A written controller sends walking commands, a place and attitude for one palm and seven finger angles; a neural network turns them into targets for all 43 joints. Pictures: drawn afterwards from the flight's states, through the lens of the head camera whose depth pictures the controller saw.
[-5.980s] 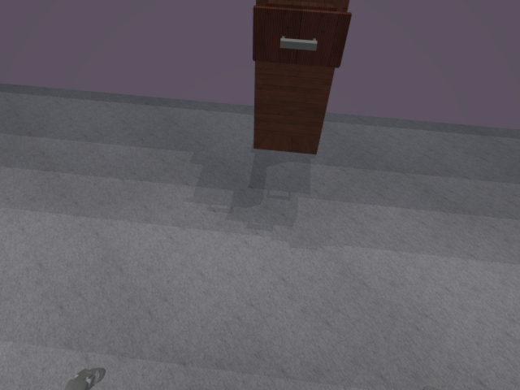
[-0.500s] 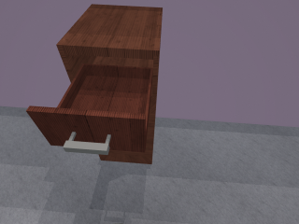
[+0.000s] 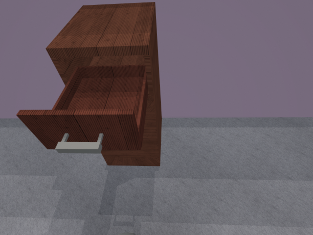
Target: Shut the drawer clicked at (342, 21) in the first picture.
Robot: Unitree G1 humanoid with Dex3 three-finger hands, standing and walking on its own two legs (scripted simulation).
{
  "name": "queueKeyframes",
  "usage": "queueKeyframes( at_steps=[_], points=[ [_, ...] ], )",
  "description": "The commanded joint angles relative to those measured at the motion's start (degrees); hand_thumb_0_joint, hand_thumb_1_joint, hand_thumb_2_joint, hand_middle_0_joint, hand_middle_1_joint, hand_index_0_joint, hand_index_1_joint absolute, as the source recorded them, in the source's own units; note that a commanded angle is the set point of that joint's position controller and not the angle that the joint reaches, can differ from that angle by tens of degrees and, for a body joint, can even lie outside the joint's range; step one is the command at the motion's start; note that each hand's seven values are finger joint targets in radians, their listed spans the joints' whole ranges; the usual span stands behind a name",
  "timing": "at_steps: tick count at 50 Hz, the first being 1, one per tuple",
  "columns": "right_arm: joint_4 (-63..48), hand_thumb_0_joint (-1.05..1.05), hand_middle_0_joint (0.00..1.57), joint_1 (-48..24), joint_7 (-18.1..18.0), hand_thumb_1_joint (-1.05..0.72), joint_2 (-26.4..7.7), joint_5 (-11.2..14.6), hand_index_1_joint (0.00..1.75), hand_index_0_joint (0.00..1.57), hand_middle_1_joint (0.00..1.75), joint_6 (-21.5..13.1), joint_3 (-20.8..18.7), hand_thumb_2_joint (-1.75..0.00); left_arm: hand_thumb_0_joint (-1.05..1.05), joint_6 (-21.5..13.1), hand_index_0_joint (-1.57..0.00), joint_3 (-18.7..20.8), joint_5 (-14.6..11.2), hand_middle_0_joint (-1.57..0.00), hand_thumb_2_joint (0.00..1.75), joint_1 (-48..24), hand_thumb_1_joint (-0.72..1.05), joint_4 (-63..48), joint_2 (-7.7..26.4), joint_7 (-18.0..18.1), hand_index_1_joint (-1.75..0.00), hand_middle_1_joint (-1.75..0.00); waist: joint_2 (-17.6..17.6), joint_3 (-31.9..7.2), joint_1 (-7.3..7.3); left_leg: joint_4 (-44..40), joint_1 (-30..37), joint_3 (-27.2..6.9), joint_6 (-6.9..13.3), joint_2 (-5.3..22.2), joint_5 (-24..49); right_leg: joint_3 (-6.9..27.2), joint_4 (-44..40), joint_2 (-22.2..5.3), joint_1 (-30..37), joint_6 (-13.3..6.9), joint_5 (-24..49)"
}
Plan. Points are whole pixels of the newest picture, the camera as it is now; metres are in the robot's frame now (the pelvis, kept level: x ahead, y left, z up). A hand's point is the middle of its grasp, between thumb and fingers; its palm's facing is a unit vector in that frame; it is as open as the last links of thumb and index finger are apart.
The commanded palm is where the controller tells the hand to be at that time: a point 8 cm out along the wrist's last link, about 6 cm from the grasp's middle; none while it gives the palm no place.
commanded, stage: come to a stop and stand still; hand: left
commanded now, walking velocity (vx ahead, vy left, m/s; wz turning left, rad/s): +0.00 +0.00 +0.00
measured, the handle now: (81, 141) +0.36 +0.26 +0.01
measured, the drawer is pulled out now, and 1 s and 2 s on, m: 0.29 0.29 0.29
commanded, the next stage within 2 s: look again from close up in 1.82 s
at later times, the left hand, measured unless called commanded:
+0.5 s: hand out of the picture -0.06 +0.14 -0.16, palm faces +0.10 -0.98 -0.19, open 7.3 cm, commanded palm none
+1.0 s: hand out of the picture -0.08 +0.14 -0.17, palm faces +0.07 -0.98 -0.16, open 7.4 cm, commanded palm none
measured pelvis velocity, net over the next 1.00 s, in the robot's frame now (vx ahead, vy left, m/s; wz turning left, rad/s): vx -0.06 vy -0.01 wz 0.00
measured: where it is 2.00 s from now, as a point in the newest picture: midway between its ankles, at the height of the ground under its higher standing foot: outside the picture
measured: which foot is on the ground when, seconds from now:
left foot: up 0.00-0.26, down 0.28-1.00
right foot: down 0.00-1.00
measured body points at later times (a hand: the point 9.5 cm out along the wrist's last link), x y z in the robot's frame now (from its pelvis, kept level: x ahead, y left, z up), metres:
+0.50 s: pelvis -0.05 -0.03 +0.01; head -0.06 -0.03 +0.46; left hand -0.06 +0.19 -0.15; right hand -0.08 -0.24 -0.15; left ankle -0.09 +0.11 -0.73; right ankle +0.01 -0.09 -0.73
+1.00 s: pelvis -0.06 -0.01 +0.01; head -0.06 -0.01 +0.46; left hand -0.08 +0.19 -0.15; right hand -0.13 -0.21 -0.15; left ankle -0.09 +0.11 -0.73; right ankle +0.01 -0.09 -0.73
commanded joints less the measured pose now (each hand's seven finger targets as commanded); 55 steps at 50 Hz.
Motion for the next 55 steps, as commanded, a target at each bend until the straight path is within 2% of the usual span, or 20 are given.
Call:
queueKeyframes(
  at_steps=[1, 3, 4, 7, 9, 11, 12, 13, 14, 15, 16, 17, 18, 21, 24, 28, 37, 40, 46, 55],
  points=[
    [-1.76, 0.0, 0.2, 1.93, 0.76, -0.9, -2.34, -0.22, 0.3, 0.2, 0.3, -0.21, -0.26, -0.9, 0.0, -1.13, -0.2, 1.25, 0.06, -0.2, 0.9, -3.07, 0.9, -3.41, 7.29, 0.47, -0.3, -0.3, -13.86, 4.5, -1.12, 15.15, 0.3, -3.38, 1.46, -0.77, -2.73, 15.43, -25.35, -13.28, -12.33, -5.36, -8.96],
    [-0.05, 0.0, 0.2, 4.89, 0.9, -0.9, -1.45, -0.15, 0.3, 0.2, 0.3, -0.76, -0.05, -0.9, 0.0, -1.62, -0.2, 1.17, -0.07, -0.2, 0.9, -2.57, 0.9, -3.49, 7.0, 0.2, -0.3, -0.3, -10.23, 2.53, -1.39, 15.66, 0.19, -2.26, 1.15, -1.18, -1.29, 11.46, -22.69, -11.51, -8.1, -5.02, -2.27],
    [0.23, 0.0, 0.2, 5.43, 0.83, -0.9, -1.45, -0.14, 0.3, 0.2, 0.3, -0.96, 0.13, -0.9, 0.0, -1.81, -0.2, 1.21, -0.18, -0.2, 0.9, -1.67, 0.9, -3.32, 6.98, 0.18, -0.3, -0.3, -9.49, 1.34, -0.9, 14.14, 0.05, -2.05, 0.9, -1.31, -1.52, 11.19, -21.99, -11.31, -5.04, -5.37, 0.14],
    [0.36, 0.0, 0.2, 4.68, 0.49, -0.9, -0.56, 0.05, 0.3, 0.2, 0.3, -1.49, 0.63, -0.9, 0.0, -2.05, -0.2, 1.43, -0.15, -0.2, 0.9, 1.78, 0.9, -2.07, 7.21, 0.33, -0.3, -0.3, -8.77, -0.71, 1.44, 5.55, 1.36, -1.26, 0.53, -1.01, -4.64, 13.0, -21.39, -12.42, 1.1, -6.81, 3.74],
    [0.94, 0.0, 0.2, 6.04, 0.1, -0.9, -0.03, -0.03, 0.3, 0.2, 0.3, -1.81, 1.06, -0.9, 0.0, -2.14, -0.2, 1.57, -0.31, -0.2, 0.9, 2.94, 0.9, -0.76, 7.26, 0.37, -0.3, -0.3, -8.5, -2.5, 1.61, -2.01, 3.37, -1.37, 0.62, -1.04, -4.84, 14.86, -20.76, -12.59, 4.49, -7.08, 5.64],
    [2.83, 0.0, 0.2, 9.98, -0.26, -0.9, 0.37, 0.14, 0.3, 0.2, 0.3, -2.3, 1.55, -0.9, 0.0, -2.19, -0.2, 1.39, -0.73, -0.2, 0.9, 2.06, 0.9, -0.02, 6.87, 0.44, -0.3, -0.3, -8.19, -3.77, 0.28, -11.82, 8.89, -2.01, 1.01, -0.89, 0.1, 14.59, -20.07, -11.32, 4.64, -5.37, 5.02],
    [3.84, 0.0, 0.2, 12.38, -0.45, -0.9, 0.08, 0.14, 0.3, 0.2, 0.3, -2.74, 1.71, -0.9, 0.0, -2.17, -0.2, 1.21, -1.05, -0.2, 0.9, 1.42, 0.9, 0.17, 6.22, 0.45, -0.3, -0.3, -5.9, -5.02, -0.48, -16.97, 12.97, -3.24, 1.64, -0.62, 5.22, 13.48, -18.99, -10.03, 3.29, -3.54, 3.73],
    [4.37, 0.0, 0.2, 13.08, -0.7, -0.9, -0.82, -0.17, 0.3, 0.2, 0.3, -3.24, 1.9, -0.9, 0.0, -2.15, -0.2, 0.85, -1.44, -0.2, 0.9, 1.53, 0.9, 0.3, 5.06, 0.27, -0.3, -0.3, -2.39, -4.95, -0.11, -18.5, 14.64, -5.88, 2.87, 1.48, 8.64, 10.86, -17.94, -7.01, 1.9, -1.27, 4.2],
    [4.29, 0.0, 0.2, 12.25, -0.92, -0.9, -1.79, -0.41, 0.3, 0.2, 0.3, -3.49, 2.0, -0.9, 0.0, -2.1, -0.2, 0.57, -1.64, -0.2, 0.9, 1.57, 0.9, 0.6, 4.04, 0.14, -0.3, -0.3, -0.18, -3.82, 0.68, -18.95, 12.3, -7.76, 3.85, 3.84, 8.53, 8.93, -17.65, -4.75, 2.62, 0.56, 5.88],
    [4.26, 0.0, 0.2, 11.7, -0.96, -0.9, -2.36, -0.45, 0.3, 0.2, 0.3, -3.46, 2.1, -0.9, 0.0, -2.14, -0.2, 0.52, -1.46, -0.2, 0.9, 1.49, 0.9, 0.87, 3.8, 0.17, -0.3, -0.3, -0.7, -3.73, 1.17, -18.81, 9.6, -7.32, 3.98, 4.29, 6.79, 8.44, -18.16, -4.23, 5.01, 1.85, 6.8],
    [4.45, 0.0, 0.2, 11.93, -1.03, -0.9, -2.26, -0.38, 0.3, 0.2, 0.3, -3.45, 2.11, -0.9, 0.0, -2.07, -0.2, 0.61, -1.35, -0.2, 0.9, 1.42, 0.9, 1.21, 4.31, 0.13, -0.3, -0.3, -1.59, -3.69, 1.23, -18.66, 8.46, -6.73, 3.7, 3.77, 5.44, 8.3, -18.45, -4.28, 6.62, 2.66, 6.93],
    [4.82, 0.0, 0.2, 11.65, -0.9, -0.9, -1.49, -0.33, 0.3, 0.2, 0.3, -3.58, 2.37, -0.9, 0.0, -1.91, -0.2, 0.63, -1.36, -0.2, 0.9, 0.91, 0.9, 1.82, 4.76, 0.15, -0.3, -0.3, 2.31, -3.59, 1.03, -20.26, 7.5, -6.35, 3.42, 3.1, 4.76, 7.62, -17.73, -4.71, 7.99, 2.07, 7.08],
    [4.78, 0.0, 0.2, 11.52, -0.84, -0.9, -1.06, -0.36, 0.3, 0.2, 0.3, -3.52, 2.55, -0.9, 0.0, -1.88, -0.2, 0.6, -1.38, -0.2, 0.9, 1.03, 0.9, 2.18, 5.02, 0.08, -0.3, -0.3, 3.35, -2.62, 1.21, -21.5, 6.31, -6.26, 3.13, 2.99, 2.9, 7.26, -17.41, -4.44, 8.6, 1.47, 6.56],
    [4.72, 0.0, 0.2, 12.26, -0.87, -0.9, -0.68, -0.4, 0.3, 0.2, 0.3, -3.2, 2.64, -0.9, 0.0, -1.8, -0.2, 0.25, -1.13, -0.2, 0.9, 2.39, 0.9, 3.25, 4.74, -0.05, -0.3, -0.3, 0.32, 1.04, 1.26, -22.15, 4.96, -5.34, 2.9, 2.03, -0.6, 8.02, -19.42, -4.46, 6.81, 1.3, 2.41],
    [5.13, 0.0, 0.2, 14.66, -0.98, -0.9, 0.08, -0.39, 0.3, 0.2, 0.3, -2.7, 2.85, -0.9, 0.0, -1.75, -0.2, 0.06, -1.04, -0.2, 0.9, 3.1, 0.9, 4.03, 4.3, 0.02, -0.3, -0.3, -2.89, 4.19, 0.49, -20.81, 5.34, -3.96, 2.84, 0.58, -1.99, 9.86, -22.35, -4.95, 2.65, 1.62, -4.46],
    [5.43, 0.0, 0.2, 17.5, -0.88, -0.9, 0.74, -0.47, 0.3, 0.2, 0.3, -2.41, 2.83, -0.9, 0.0, -1.68, -0.2, 0.18, -0.88, -0.2, 0.9, 4.21, 0.9, 4.06, 3.74, 0.14, -0.3, -0.3, -5.96, 4.37, -0.23, -19.78, 6.29, -3.1, 3.24, -0.19, -3.07, 10.67, -24.05, -4.84, -0.64, 2.0, -9.35],
    [5.05, 0.0, 0.2, 18.97, -0.82, -0.9, 1.24, -0.5, 0.3, 0.2, 0.3, -3.11, 2.82, -0.9, 0.0, -2.04, -0.2, 0.4, -0.74, -0.2, 0.9, 6.5, 0.9, 3.98, 2.74, 0.18, -0.3, -0.3, -3.04, 1.31, -0.04, -20.25, 4.4, -3.86, 3.73, -0.07, -4.55, 10.05, -22.02, -4.53, 0.89, 1.73, -7.37],
    [5.02, 0.0, 0.2, 19.24, -0.88, -0.9, 1.67, -0.48, 0.3, 0.2, 0.3, -3.31, 2.9, -0.9, 0.0, -2.09, -0.2, 0.41, -0.73, -0.2, 0.9, 6.81, 0.9, 4.19, 2.37, 0.17, -0.3, -0.3, -2.16, 2.23, 0.09, -20.69, 3.4, -4.2, 3.76, 0.14, -4.83, 9.88, -21.24, -4.51, 0.48, 1.39, -6.67],
    [5.0, 0.0, 0.2, 19.72, -0.9, -0.9, 1.5, -0.43, 0.3, 0.2, 0.3, -3.49, 2.96, -0.9, 0.0, -2.13, -0.2, 0.1, -0.65, -0.2, 0.9, 7.47, 0.9, 4.51, 1.77, 0.22, -0.3, -0.3, -2.14, 3.92, 0.38, -21.97, 1.82, -5.17, 3.97, 0.86, -5.76, 9.23, -19.61, -4.12, 0.3, 1.19, -4.58],
    [4.57, 0.0, 0.2, 19.31, -0.93, -0.9, 0.57, -0.24, 0.3, 0.2, 0.3, -4.29, 2.98, -0.9, 0.0, -2.74, -0.2, -0.07, -0.74, -0.2, 0.9, 6.96, 0.9, 4.31, 2.12, 0.26, -0.3, -0.3, -3.51, 2.37, 0.29, -21.93, 3.16, -5.57, 4.11, 1.16, -2.0, 8.89, -17.72, -4.48, 2.07, 0.84, 0.73]
  ],
)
